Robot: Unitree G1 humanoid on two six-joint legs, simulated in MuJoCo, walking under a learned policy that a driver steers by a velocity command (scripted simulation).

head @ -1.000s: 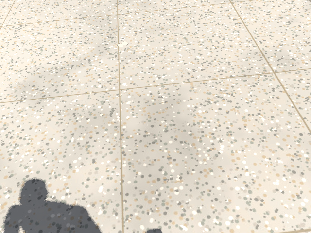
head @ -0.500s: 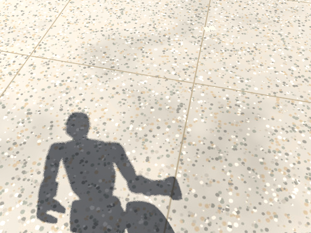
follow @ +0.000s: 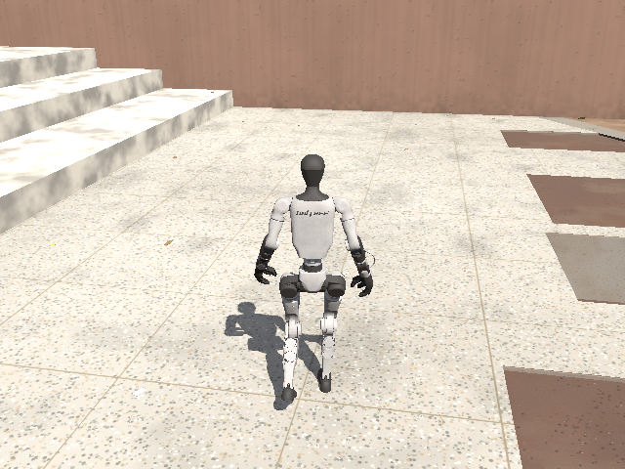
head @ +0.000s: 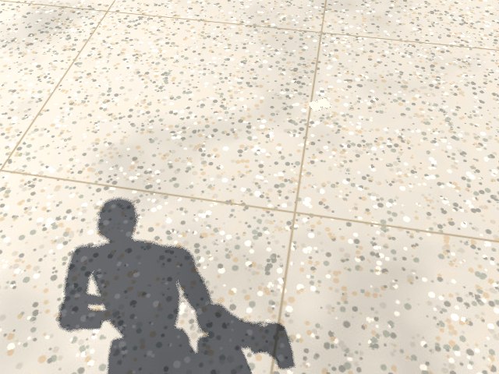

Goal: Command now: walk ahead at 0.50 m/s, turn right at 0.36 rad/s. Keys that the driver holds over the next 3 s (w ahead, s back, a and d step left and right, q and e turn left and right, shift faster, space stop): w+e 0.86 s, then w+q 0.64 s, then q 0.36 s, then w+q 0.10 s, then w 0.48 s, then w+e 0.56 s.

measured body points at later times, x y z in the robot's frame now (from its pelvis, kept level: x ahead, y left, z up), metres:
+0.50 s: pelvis +0.28 +0.04 +0.01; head +0.30 +0.04 +0.46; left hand +0.43 +0.29 -0.11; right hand +0.38 -0.26 -0.07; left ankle +0.36 +0.13 -0.73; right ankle +0.15 -0.06 -0.64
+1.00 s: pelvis +0.51 -0.11 +0.00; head +0.54 -0.14 +0.44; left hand +0.81 +0.00 -0.08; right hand +0.40 -0.38 -0.13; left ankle +0.46 +0.09 -0.63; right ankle +0.53 -0.21 -0.73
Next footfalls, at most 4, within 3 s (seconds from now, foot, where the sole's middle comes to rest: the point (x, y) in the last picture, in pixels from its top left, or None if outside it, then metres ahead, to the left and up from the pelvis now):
0.38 left None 0.40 0.12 -0.77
0.90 right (349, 335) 0.56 -0.24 -0.77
1.44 left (311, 219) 0.94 -0.17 -0.77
1.88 right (373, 180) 1.10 -0.39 -0.77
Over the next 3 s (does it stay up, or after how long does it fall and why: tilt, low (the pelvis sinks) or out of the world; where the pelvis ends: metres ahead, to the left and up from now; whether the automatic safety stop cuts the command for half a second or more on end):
stays up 1.44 -0.27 0.01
